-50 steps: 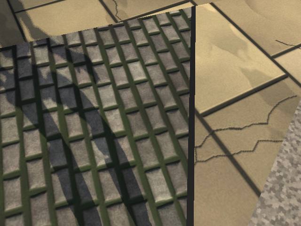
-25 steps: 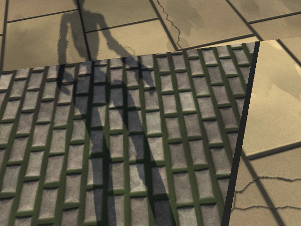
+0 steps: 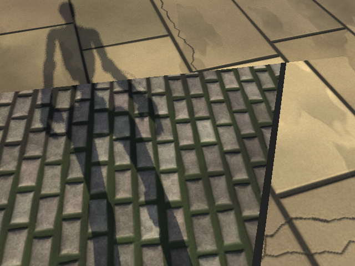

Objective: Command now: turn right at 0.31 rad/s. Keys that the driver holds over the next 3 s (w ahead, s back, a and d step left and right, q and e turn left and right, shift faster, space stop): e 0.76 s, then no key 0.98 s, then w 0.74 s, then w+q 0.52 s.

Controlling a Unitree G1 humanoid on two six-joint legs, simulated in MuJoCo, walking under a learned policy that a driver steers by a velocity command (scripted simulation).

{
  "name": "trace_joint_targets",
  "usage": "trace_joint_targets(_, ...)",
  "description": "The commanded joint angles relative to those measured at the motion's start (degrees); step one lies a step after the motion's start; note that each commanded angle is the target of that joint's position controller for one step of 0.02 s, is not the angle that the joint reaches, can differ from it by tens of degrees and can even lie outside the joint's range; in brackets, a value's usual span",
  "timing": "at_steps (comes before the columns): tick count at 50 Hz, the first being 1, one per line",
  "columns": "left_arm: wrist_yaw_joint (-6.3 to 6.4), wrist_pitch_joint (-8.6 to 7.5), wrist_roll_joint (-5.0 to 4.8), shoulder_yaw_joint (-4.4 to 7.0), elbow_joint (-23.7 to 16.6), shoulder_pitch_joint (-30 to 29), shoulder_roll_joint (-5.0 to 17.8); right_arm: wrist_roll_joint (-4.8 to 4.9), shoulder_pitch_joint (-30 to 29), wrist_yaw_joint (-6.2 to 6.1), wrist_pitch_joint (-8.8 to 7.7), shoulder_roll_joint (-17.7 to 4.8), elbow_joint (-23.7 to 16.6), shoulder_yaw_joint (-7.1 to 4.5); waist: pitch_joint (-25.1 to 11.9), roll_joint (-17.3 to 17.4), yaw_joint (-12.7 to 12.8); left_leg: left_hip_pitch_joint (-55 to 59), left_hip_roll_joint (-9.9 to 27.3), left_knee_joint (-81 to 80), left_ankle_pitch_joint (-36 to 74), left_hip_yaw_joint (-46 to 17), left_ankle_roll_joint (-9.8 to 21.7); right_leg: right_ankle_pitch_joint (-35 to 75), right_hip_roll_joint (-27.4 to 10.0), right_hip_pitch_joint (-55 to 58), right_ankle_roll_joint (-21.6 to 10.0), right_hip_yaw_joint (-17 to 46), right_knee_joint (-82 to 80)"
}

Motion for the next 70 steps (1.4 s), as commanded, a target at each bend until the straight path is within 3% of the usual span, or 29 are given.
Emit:
trace_joint_targets(1, -0.42, -0.27, -0.17, 1.49, -5.2, -2.3, 4.8, -0.02, -0.9, -1.18, -0.24, -10.4, -3.7, -3.17, -1.6, 11.2, -1.7, 0.8, 18.3, -9.7, 23.9, -14.4, 11.6, -10.0, 0.4, -6.9, -0.9, -3.0, 11.8)
trace_joint_targets(3, -1.28, -0.05, -0.51, 1.46, -6.0, -2.7, 4.2, 0.21, -2.7, -1.39, -0.41, -10.8, -4.3, -3.43, -1.1, 9.6, -1.7, 1.7, 20.2, -8.4, 30.6, -13.5, 12.5, -14.9, -1.0, -9.0, -1.7, -3.5, 13.3)
trace_joint_targets(6, -2.45, -0.12, -0.60, 1.87, -4.9, 1.8, 4.6, 1.75, -5.4, -1.56, 0.23, -11.7, -4.3, -3.90, -3.9, 7.8, 0.8, -0.3, 15.8, -1.0, 30.6, -5.6, 7.4, 0.9, 1.4, 1.8, -3.4, -7.0, -1.6)
trace_joint_targets(7, -2.55, -0.25, -0.18, 2.80, -5.3, 2.5, 7.2, 1.59, -1.8, -1.32, 0.32, -10.3, -3.2, -3.71, -4.7, 1.9, 0.3, -3.3, 11.3, 7.3, 21.5, -0.8, 3.5, 11.8, 0.6, 7.0, -5.2, -1.4, -9.1)
trace_joint_targets(8, -1.90, -0.49, 0.18, 4.95, -7.1, 2.8, 16.3, -1.05, -1.4, -1.27, 0.23, -7.1, -5.6, -2.77, -4.5, -15.1, -1.5, -19.4, 1.4, 24.2, -5.0, 5.8, -4.0, 31.1, -14.5, 14.7, -14.0, 24.0, -14.4)
trace_joint_targets(9, -2.24, -1.43, 1.92, 3.50, -7.0, 6.9, 13.6, -0.82, -5.9, -1.44, -0.05, -6.7, -6.8, -2.47, -9.4, -13.7, 2.4, -22.3, -2.1, 35.3, -21.8, -3.9, -4.1, 35.2, -20.1, 15.7, -22.3, 33.1, -17.0)
trace_joint_targets(10, -2.37, -2.44, 2.04, 2.90, -7.6, 4.8, 11.7, 0.28, -4.9, -1.25, -0.01, -8.2, -6.6, -2.86, -8.1, -7.8, 1.0, -24.1, -0.4, 40.5, -19.6, -6.2, -3.7, 33.6, -19.0, 15.6, -22.2, 28.4, -16.1)
trace_joint_targets(12, -1.56, -2.59, 0.06, 2.89, -8.7, -0.4, 10.7, 0.28, -4.6, -1.41, -0.10, -9.6, -4.9, -3.55, -5.6, -1.4, -0.6, -26.0, 2.0, 38.1, -10.0, -6.2, -3.4, 26.2, -13.3, 14.5, -16.6, 19.8, -15.0)
trace_joint_targets(16, -0.09, -1.34, -0.41, 2.41, -9.6, 0.1, 9.2, 0.78, -4.1, -1.07, -0.48, -8.3, -4.5, -3.54, -7.1, -4.1, -1.1, -21.8, 0.8, 31.9, -2.4, -5.6, -5.1, 24.8, -8.9, 14.2, -14.9, 15.9, -16.2)
trace_joint_targets(24, 0.98, 0.22, -0.10, 3.29, -11.5, -0.8, 10.7, 0.79, -7.1, -0.48, -1.47, -8.2, -5.0, -3.38, -4.8, -7.1, 0.0, -17.3, -0.5, 14.5, 0.0, -6.8, -6.7, 9.0, -7.1, 9.7, -14.9, 21.4, -17.7)
trace_joint_targets(30, 0.73, 1.30, -0.32, 3.60, -12.9, -2.6, 11.1, 1.31, -5.7, 1.16, -3.47, -9.2, -4.6, -3.46, -6.3, -8.1, -0.1, -10.1, -1.7, 4.3, -0.4, -6.7, -5.1, 16.2, -6.5, 9.4, -14.6, 27.1, -14.8)
trace_joint_targets(32, 0.85, 1.74, -0.97, 3.52, -13.5, -4.1, 10.7, 1.45, -2.8, 1.73, -3.98, -9.4, -3.7, -3.68, -6.8, -7.7, -1.9, -4.8, -1.6, -5.1, 4.7, -5.8, -4.0, 18.1, -5.0, 8.9, -13.0, 27.8, -12.5)
trace_joint_targets(33, 0.98, 1.95, -1.42, 3.30, -13.7, -4.5, 10.1, 1.33, -1.1, 1.83, -4.09, -9.9, -3.0, -3.96, -6.7, -6.9, -3.0, -0.2, -0.6, -11.9, 11.2, -5.3, -3.1, 15.5, -3.0, 6.9, -11.0, 26.7, -10.7)
trace_joint_targets(34, 0.99, 1.98, -1.20, 2.69, -13.6, -2.1, 7.9, 0.63, -0.2, 1.62, -3.87, -12.6, -3.1, -4.58, -8.2, -1.4, -2.0, 6.3, 7.1, -14.3, 14.5, -11.4, -0.3, 3.6, 0.6, 1.8, -8.0, 22.8, -4.4)
trace_joint_targets(35, 0.81, 1.69, -0.69, 2.07, -13.9, 2.2, 5.4, -0.55, -3.2, 1.16, -3.07, -16.9, -4.3, -5.04, -6.9, 13.7, 2.2, 9.6, 18.2, -14.8, 25.1, -24.3, 6.8, -16.5, 10.5, -8.3, -4.3, 11.7, 6.9)
trace_joint_targets(36, 0.80, 1.19, -0.39, 3.67, -13.9, 1.8, 10.4, -2.40, -3.5, 1.49, -3.04, -15.3, -5.0, -4.72, -5.4, 14.8, 0.4, 4.1, 24.0, -15.8, 25.8, -30.0, 13.7, -22.2, 9.5, -12.3, -1.7, 8.4, 19.7)
trace_joint_targets(37, 0.75, 1.24, -0.43, 4.76, -13.0, 2.5, 13.5, -1.79, -6.2, 1.44, -3.11, -12.6, -6.0, -3.83, -4.0, 10.5, 1.4, 2.0, 22.5, -15.5, 22.8, -25.4, 13.7, -18.1, 6.5, -12.4, -0.4, 7.7, 26.5)
trace_joint_targets(40, 0.91, 2.59, -0.21, 4.21, -11.0, 3.4, 9.7, 0.34, -8.0, 0.79, -2.69, -9.1, -6.2, -2.37, -1.9, 8.7, 0.5, 1.7, 14.8, -14.4, 19.0, -14.9, 10.4, -9.8, 6.0, -14.1, 2.5, 6.0, 34.6)
trace_joint_targets(45, 0.89, 1.81, -0.52, 2.53, -13.6, -1.7, 6.3, -0.18, -2.7, 0.52, -1.90, -10.5, -4.7, -2.23, -3.4, 10.2, -3.3, 9.0, 14.7, -13.3, 25.7, -11.5, 12.9, -9.0, 4.0, -13.5, 4.1, 3.0, 22.6)
trace_joint_targets(48, 0.43, 1.65, 0.06, 1.30, -14.0, -2.1, 4.5, 0.27, -4.2, 1.15, -1.58, -12.2, -4.5, -2.51, -4.4, 11.2, -3.3, 6.4, 14.8, -12.6, 28.6, -9.4, 12.7, -10.2, 1.5, -4.7, 3.7, -1.0, 10.7)
trace_joint_targets(52, -0.05, 1.54, -0.11, 1.40, -12.1, 1.5, 4.9, 1.48, -3.6, 1.83, -1.11, -12.5, -3.1, -2.19, -4.5, 10.6, -1.7, 3.8, 14.3, -9.1, 31.6, -9.0, 11.4, 0.6, 2.6, 5.9, 1.3, -4.6, -8.6)
trace_joint_targets(53, -0.14, 1.48, 0.16, 1.45, -11.5, 2.6, 5.3, 1.90, -2.1, 1.90, -1.30, -11.5, -2.1, -1.77, -4.1, 9.3, -0.8, 1.6, 13.2, -8.1, 29.4, -8.3, 9.1, 8.1, 2.7, 10.7, -0.4, -4.2, -17.2)
trace_joint_targets(54, 0.21, 1.53, 0.47, 1.76, -11.9, 2.9, 7.7, 1.09, 0.2, 2.15, -2.03, -10.0, -1.5, -1.05, -6.2, 5.8, -1.5, -2.8, 11.6, -6.4, 23.5, -7.0, 4.9, 16.8, -1.4, 18.4, -2.2, 1.1, -17.3)
trace_joint_targets(55, 0.85, 1.93, 0.96, 2.55, -12.6, 3.6, 12.4, -1.51, 1.9, 2.80, -2.97, -7.1, -2.3, 0.03, -9.6, -6.8, -3.8, -8.0, 6.4, 0.2, 8.2, -1.9, 0.3, 33.9, -11.2, 24.1, -6.2, 10.7, -13.1)
trace_joint_targets(56, 0.13, 1.49, 1.67, 1.22, -12.4, -0.2, 8.1, -1.05, -0.5, 2.44, -3.02, -6.2, -2.5, 0.22, -8.2, -10.3, -3.5, -5.1, 4.7, -2.9, -1.5, -0.7, -2.3, 27.6, -13.6, 14.2, -12.1, 12.2, -13.8)
trace_joint_targets(57, -0.55, 0.72, 1.75, 0.42, -13.3, -3.3, 5.2, -0.85, -2.2, 2.12, -2.75, -8.3, -2.1, -0.09, -5.9, -6.7, -3.3, -2.6, 4.9, -3.9, 2.4, -0.5, -3.4, 19.1, -10.2, 11.7, -11.6, 10.1, -14.7)
trace_joint_targets(59, -0.88, -0.31, 1.90, 0.38, -12.3, -2.6, 5.4, -0.67, -3.1, 1.73, -2.15, -9.0, -1.2, -0.25, -4.1, -6.7, -2.2, -1.5, 4.7, -5.4, 10.1, -0.5, -3.9, 11.4, -5.7, 10.2, -7.7, 7.1, -14.7)
trace_joint_targets(61, -0.93, -0.85, 1.60, 0.23, -11.4, -1.6, 5.7, -0.49, -2.1, 1.53, -1.85, -9.7, -0.4, -0.43, -1.9, -4.9, -2.4, -0.8, 5.0, -6.2, 11.8, -0.9, -3.9, 11.7, -4.7, 8.3, -6.5, 6.7, -14.7)
trace_joint_targets(70, -0.74, -0.88, 1.25, -0.02, -9.2, -1.3, 4.7, -0.16, -0.4, 1.09, -1.94, -9.8, 4.5, -0.43, -2.2, -0.1, -2.3, 1.6, 5.3, -8.0, 14.4, -0.9, -4.3, 15.0, -2.8, 9.0, -6.2, 4.7, -13.5)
